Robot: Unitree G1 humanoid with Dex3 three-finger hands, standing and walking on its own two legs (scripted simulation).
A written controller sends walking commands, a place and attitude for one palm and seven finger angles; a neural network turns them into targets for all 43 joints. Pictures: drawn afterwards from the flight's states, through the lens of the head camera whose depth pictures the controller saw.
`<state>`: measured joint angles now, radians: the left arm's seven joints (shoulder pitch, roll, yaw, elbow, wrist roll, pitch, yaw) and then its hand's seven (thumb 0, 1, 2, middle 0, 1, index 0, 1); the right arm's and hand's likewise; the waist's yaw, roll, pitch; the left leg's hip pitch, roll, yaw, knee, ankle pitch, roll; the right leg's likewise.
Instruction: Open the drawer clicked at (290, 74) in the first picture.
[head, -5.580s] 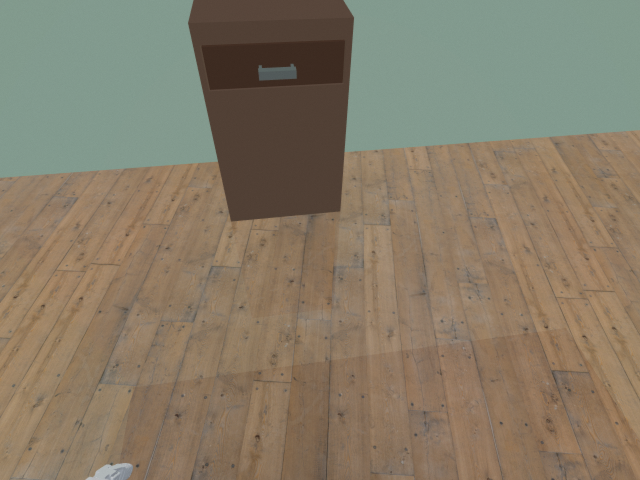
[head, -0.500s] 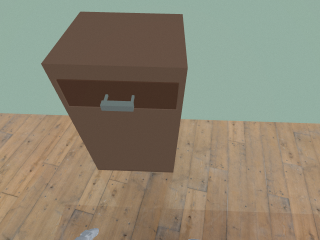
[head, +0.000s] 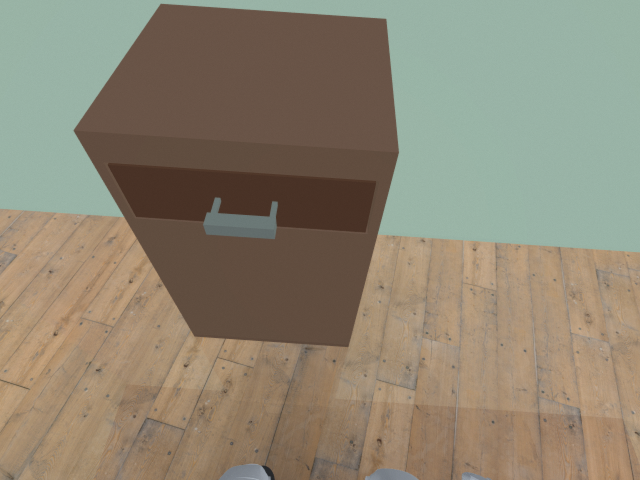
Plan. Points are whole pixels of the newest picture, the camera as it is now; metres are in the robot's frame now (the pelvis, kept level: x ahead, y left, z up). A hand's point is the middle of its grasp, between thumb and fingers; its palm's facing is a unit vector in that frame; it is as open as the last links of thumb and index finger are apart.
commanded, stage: come to a stop and stand still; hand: left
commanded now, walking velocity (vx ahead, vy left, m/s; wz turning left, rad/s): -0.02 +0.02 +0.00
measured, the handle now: (243, 215) +0.53 +0.19 -0.07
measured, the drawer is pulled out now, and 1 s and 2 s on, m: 0.00 0.00 0.00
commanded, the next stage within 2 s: look again from close up in 0.76 s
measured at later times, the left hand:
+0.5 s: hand out of the picture +0.00 +0.11 -0.17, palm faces +0.09 -0.98 -0.20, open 7.3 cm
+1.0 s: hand out of the picture -0.10 +0.11 -0.17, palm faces +0.05 -0.98 -0.18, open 7.3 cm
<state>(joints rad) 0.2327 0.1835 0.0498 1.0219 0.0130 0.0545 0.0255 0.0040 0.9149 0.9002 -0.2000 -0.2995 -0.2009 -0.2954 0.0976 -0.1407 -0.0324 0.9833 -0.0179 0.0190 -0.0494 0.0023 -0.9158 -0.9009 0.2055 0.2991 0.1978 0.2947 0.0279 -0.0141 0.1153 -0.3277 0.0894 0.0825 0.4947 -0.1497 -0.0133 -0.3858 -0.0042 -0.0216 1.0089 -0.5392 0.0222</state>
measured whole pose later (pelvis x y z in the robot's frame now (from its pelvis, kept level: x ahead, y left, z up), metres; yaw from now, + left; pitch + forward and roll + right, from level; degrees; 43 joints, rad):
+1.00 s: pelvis -0.07 -0.05 +0.00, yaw +1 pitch -1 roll -1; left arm 0.34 0.11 -0.01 1.14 0.02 -0.02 0.04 0.00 0.91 0.90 -0.20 -0.30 -0.20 -0.30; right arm 0.35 -0.15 0.00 1.07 -0.01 -0.01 -0.03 0.01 -0.91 -0.90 0.20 0.30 0.19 0.29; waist -0.01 0.04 0.01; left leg -0.19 0.02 0.03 0.52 -0.32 0.00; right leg -0.26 0.00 -0.08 0.48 -0.21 -0.03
